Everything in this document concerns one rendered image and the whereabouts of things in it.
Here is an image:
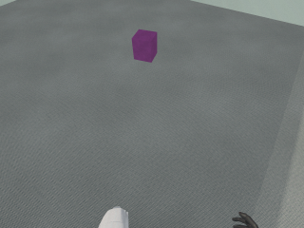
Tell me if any left robot thigh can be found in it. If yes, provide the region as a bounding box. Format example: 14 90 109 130
98 208 129 228

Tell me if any carton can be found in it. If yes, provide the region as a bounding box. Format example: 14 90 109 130
131 29 158 63

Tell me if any robot right hand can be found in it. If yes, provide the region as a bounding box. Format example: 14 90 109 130
232 212 258 228

